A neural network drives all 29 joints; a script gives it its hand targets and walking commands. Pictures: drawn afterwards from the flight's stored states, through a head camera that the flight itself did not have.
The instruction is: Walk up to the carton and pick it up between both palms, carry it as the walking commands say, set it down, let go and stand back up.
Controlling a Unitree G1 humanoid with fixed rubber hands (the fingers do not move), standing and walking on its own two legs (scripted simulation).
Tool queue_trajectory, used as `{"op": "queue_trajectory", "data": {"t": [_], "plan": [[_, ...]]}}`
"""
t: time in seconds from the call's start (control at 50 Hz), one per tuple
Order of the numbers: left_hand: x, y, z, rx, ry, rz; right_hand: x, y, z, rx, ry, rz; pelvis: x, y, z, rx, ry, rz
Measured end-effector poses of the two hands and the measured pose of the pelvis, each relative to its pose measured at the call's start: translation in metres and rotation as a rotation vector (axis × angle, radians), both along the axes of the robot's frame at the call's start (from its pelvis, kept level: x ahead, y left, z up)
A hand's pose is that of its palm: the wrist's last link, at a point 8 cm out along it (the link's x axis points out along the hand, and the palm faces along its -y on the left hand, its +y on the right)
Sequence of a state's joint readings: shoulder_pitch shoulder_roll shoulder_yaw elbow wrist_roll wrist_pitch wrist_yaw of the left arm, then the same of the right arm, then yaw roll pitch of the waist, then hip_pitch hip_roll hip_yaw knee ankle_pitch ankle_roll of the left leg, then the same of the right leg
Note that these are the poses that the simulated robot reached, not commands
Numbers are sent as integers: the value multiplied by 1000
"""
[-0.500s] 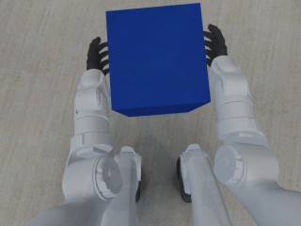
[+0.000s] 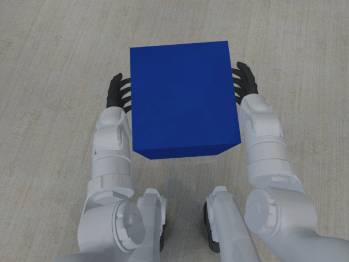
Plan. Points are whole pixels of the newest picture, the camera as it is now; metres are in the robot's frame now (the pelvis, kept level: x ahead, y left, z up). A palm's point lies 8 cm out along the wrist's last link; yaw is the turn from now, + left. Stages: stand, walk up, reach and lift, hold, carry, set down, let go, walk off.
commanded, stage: reach and lift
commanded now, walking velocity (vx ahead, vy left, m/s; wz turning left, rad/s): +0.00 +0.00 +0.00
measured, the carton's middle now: (181, 111) +0.46 +0.01 -0.11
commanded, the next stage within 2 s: none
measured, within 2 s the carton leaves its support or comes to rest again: neither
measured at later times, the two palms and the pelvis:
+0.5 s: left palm (105, 108) +0.42 +0.15 +0.03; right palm (261, 93) +0.44 -0.14 +0.03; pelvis +0.02 +0.00 +0.07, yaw +0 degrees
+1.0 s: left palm (88, 104) +0.40 +0.15 +0.10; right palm (281, 87) +0.42 -0.14 +0.10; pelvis +0.04 +0.00 +0.13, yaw -1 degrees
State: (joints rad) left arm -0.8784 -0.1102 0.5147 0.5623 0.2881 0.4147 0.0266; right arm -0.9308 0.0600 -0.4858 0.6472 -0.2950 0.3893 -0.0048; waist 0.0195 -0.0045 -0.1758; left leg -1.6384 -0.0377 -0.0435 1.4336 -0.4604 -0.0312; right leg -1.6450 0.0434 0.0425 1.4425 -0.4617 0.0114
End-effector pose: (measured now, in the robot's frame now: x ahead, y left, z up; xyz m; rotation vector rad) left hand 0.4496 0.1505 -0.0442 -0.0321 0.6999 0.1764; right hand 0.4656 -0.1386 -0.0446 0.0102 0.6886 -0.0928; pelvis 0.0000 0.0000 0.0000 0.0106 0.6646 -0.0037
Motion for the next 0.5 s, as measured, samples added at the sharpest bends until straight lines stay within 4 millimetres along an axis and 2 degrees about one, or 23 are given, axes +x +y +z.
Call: {"op": "queue_trajectory", "data": {"t": [0.5], "plan": [[-26,-1,72,-7,1,8,-25,-2,72,1,3,4,19,-2,66,0,-108,-5]]}}
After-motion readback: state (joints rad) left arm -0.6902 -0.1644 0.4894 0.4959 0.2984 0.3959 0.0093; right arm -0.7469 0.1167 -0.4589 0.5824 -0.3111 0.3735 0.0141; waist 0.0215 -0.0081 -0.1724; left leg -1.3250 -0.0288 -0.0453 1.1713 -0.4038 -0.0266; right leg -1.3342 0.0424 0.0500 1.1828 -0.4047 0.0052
